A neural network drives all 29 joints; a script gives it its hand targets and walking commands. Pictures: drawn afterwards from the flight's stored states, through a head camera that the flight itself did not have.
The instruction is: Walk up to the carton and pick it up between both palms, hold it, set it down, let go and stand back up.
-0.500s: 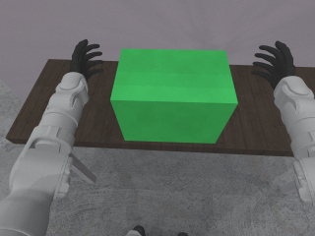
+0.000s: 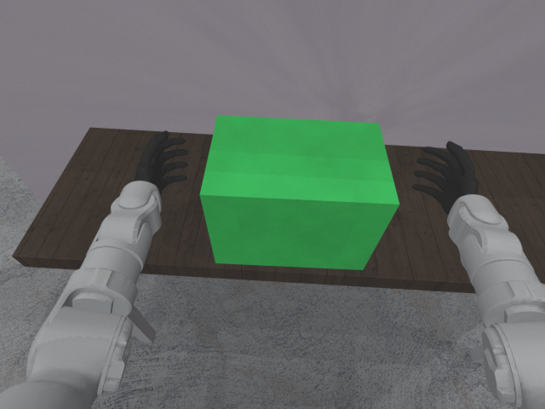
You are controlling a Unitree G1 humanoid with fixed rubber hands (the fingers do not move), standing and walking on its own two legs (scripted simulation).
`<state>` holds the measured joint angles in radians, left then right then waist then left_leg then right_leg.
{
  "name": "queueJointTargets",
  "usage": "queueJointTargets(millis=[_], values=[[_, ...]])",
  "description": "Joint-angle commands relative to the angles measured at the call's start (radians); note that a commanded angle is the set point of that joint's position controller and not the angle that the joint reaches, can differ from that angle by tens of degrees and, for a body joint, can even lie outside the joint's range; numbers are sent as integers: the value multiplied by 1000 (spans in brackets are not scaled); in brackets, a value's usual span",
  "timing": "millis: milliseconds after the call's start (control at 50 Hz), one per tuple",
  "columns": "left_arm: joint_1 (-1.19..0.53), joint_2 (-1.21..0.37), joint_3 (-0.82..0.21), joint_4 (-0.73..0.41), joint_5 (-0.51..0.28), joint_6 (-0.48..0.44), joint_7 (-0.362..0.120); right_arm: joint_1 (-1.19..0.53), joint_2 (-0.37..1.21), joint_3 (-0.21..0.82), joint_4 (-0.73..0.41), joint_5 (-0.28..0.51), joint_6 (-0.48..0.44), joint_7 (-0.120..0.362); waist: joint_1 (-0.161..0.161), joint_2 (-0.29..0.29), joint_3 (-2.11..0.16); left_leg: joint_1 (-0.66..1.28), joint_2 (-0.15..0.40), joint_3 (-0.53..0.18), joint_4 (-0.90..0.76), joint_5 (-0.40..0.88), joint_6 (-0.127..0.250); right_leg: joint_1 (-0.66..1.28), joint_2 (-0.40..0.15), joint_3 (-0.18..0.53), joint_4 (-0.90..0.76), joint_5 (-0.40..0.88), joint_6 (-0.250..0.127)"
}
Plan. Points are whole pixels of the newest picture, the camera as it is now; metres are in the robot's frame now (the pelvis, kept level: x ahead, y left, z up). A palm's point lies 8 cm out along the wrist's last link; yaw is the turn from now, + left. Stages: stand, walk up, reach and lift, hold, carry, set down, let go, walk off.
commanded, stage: set down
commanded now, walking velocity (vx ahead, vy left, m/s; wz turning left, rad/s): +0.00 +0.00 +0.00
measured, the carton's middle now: (293, 196) +0.45 +0.00 +0.02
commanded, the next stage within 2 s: let go in 1.96 s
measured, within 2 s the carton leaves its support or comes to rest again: neither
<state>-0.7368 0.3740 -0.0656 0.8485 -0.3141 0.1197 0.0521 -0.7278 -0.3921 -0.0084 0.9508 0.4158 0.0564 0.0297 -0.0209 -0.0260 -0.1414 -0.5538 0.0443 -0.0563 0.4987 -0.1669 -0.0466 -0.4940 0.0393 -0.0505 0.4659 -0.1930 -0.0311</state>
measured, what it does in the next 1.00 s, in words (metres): stands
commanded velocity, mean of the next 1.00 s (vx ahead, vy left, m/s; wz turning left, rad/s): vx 0.00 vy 0.00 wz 0.00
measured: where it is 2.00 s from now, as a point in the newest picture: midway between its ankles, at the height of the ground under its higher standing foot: outside the picture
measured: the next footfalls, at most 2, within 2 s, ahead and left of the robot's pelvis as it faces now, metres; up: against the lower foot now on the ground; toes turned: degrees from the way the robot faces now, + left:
none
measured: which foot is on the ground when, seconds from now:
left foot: down 0.00-1.00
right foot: down 0.00-1.00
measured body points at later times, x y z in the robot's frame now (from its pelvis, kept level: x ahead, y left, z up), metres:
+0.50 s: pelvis +0.02 +0.00 +0.01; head +0.05 +0.00 +0.46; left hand +0.38 +0.23 +0.06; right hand +0.37 -0.26 +0.06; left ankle +0.04 +0.14 -0.73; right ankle +0.01 -0.10 -0.73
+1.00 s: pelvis +0.02 +0.00 +0.01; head +0.04 +0.02 +0.46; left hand +0.24 +0.25 -0.02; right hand +0.23 -0.24 -0.02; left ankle +0.04 +0.14 -0.73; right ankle +0.01 -0.10 -0.73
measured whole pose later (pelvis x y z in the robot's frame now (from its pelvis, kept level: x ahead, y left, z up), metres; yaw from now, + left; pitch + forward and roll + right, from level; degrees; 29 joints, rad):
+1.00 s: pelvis +0.02 +0.00 +0.01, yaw -1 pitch +1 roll +0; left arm 0.17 0.28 0.02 0.43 -0.23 -0.17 0.02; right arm 0.16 -0.26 0.03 0.52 0.30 -0.27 0.02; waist 0.00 -0.04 0.02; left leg -0.22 0.03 -0.02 0.39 -0.18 -0.03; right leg -0.19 0.02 -0.01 0.41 -0.23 -0.03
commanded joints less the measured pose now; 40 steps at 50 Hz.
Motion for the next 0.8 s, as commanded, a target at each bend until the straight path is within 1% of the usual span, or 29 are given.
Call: queueJointTargets(millis=[0, 40, 100, 140, 160, 180, 200, 220, 260, 300, 340, 360, 380, 400, 420, 440, 460, 480, 520, 560, 580, 620, 640, 660, 680, 700, 720, 760, 780], values=[[-368, 169, 133, -348, 52, -102, 9, -349, -270, -89, -340, -20, -138, 3, 19, 93, -726, 426, -61, 51, -1, 334, -9, 251, 12, -5, -28, 410, 58], [-305, 180, 144, -417, 56, -94, 16, -306, -290, -99, -412, -6, -155, 6, 20, 85, -736, 449, -62, 40, 4, 394, -9, 280, 22, -2, -19, 467, 57], [-199, 157, 141, -460, 48, -36, -4, -205, -289, -102, -422, 4, -130, 9, -5, 50, -612, 478, -56, 45, -15, 389, -6, 301, 27, -1, -47, 466, 52], [-235, 171, 139, -492, 25, -28, -11, -227, -276, -109, -460, 5, -116, 4, -11, 34, -591, 449, -68, 58, -27, 303, 8, 300, 19, 8, -55, 409, 56], [-220, 171, 136, -510, 13, -39, -9, -208, -263, -107, -498, 1, -121, 3, -8, 23, -605, 433, -66, 52, -33, 302, 17, 291, 19, 6, -51, 403, 55], [-169, 171, 156, -542, 18, -50, -5, -174, -259, -96, -548, -5, -127, 2, 13, -1, -628, 428, -70, 54, -37, 308, 25, 320, 11, 12, -48, 415, 62], [-150, 184, 152, -591, 7, -62, -5, -149, -241, -88, -595, 10, -133, 1, 4, -5, -645, 414, -71, 56, -33, 315, 36, 337, 9, 22, -37, 443, 64], [-121, 166, 143, -622, 8, -73, -4, -108, -241, -99, -598, 4, -140, -2, -5, 16, -648, 426, -70, 55, -30, 349, 26, 347, 16, 19, -27, 484, 64], [-13, 154, 165, -713, 25, -91, -5, 7, -238, -93, -671, 16, -166, -1, 6, 41, -689, 474, -65, 52, -9, 489, 12, 373, 22, 21, -13, 602, 65], [90, 132, 196, -684, 59, -74, -26, 77, -222, -76, -675, 14, -170, -2, 17, 19, -620, 474, -69, 54, -18, 526, 8, 425, 22, 30, -17, 681, 71], [89, 142, 203, -627, 65, -39, -44, 54, -223, -77, -627, 19, -144, -4, 17, 13, -488, 465, -73, 60, -50, 440, 15, 410, 17, 36, -50, 602, 67], [45, 157, 194, -593, 65, -20, -46, 38, -237, -84, -574, 8, -122, -6, 4, 22, -431, 447, -70, 62, -70, 360, 19, 377, 11, 40, -64, 516, 63], [4, 164, 190, -548, 58, -6, -47, -16, -226, -83, -560, 5, -103, -6, 11, 2, -367, 416, -69, 62, -79, 277, 31, 341, 4, 45, -80, 414, 59], [55, 135, 181, -524, 50, -1, -46, 11, -217, -74, -566, 1, -98, -8, 16, -30, -332, 432, -66, 60, -94, 237, 38, 344, 5, 37, -94, 354, 62], [61, 140, 172, -531, 48, 0, -44, 29, -205, -62, -551, 1, -94, -10, 13, -28, -292, 426, -66, 64, -104, 205, 41, 324, 2, 47, -109, 305, 58], [103, 125, 162, -571, 40, -17, -37, 71, -203, -53, -583, 13, -107, -8, 23, -12, -331, 440, -59, 63, -100, 249, 41, 331, 4, 49, -104, 328, 55], [15, 132, 158, -568, 39, -32, -27, -1, -198, -58, -584, 2, -114, -7, 26, 5, -361, 418, -68, 60, -98, 234, 37, 315, 2, 43, -103, 298, 51], [31, 125, 162, -587, 39, -47, -18, 20, -194, -68, -596, -14, -121, -5, 32, 7, -366, 422, -66, 61, -93, 249, 31, 318, 5, 46, -95, 298, 47], [195, 101, 167, -626, 66, -71, -18, 186, -188, -56, -626, -25, -156, -5, 31, 8, -397, 494, -63, 64, -84, 347, 23, 382, 11, 43, -94, 415, 52], [280, 58, 162, -552, 114, -54, -42, 264, -172, -53, -551, -42, -165, -6, 11, 3, -325, 472, -59, 54, -89, 378, 9, 394, 10, 43, -108, 472, 52], [271, 77, 176, -544, 121, -60, -52, 253, -186, -59, -555, -54, -178, -10, 6, -2, -307, 451, -66, 55, -93, 345, 11, 410, 6, 49, -108, 455, 56], [76, 120, 148, -494, 84, -106, -45, 71, -183, -103, -556, -75, -184, -9, 3, -17, -293, 350, -63, 64, -105, 192, 26, 332, -6, 49, -98, 314, 54], [90, 103, 141, -459, 77, -109, -32, 70, -179, -79, -538, -63, -180, -1, 31, -15, -253, 346, -61, 63, -124, 125, 34, 319, -9, 50, -113, 223, 48], [209, 70, 127, -478, 82, -122, -19, 201, -158, -49, -511, -52, -187, 6, 33, -14, -226, 375, -57, 67, -126, 119, 34, 356, -10, 61, -127, 199, 42], [293, 95, 123, -580, 72, -154, -13, 301, -181, -52, -581, -33, -224, 6, 26, -2, -242, 410, -59, 71, -106, 196, 33, 380, -3, 56, -109, 281, 43], [281, 99, 131, -634, 69, -186, -3, 287, -174, -65, -636, -28, -247, 4, 35, 10, -337, 447, -58, 61, -95, 277, 22, 377, 6, 48, -93, 351, 42], [337, 99, 131, -644, 88, -204, 1, 352, -173, -51, -626, -22, -262, 3, 35, 27, -344, 434, -62, 61, -76, 326, 15, 397, 4, 58, -85, 399, 46], [225, 109, 133, -653, 80, -224, -7, 271, -180, -88, -639, -36, -265, 5, 10, 28, -389, 395, -67, 56, -73, 297, 12, 400, 1, 61, -73, 397, 45], [294, 93, 136, -592, 84, -219, -10, 324, -158, -76, -601, -47, -258, 8, 17, 8, -330, 366, -64, 57, -82, 235, 19, 385, -6, 65, -84, 345, 38]])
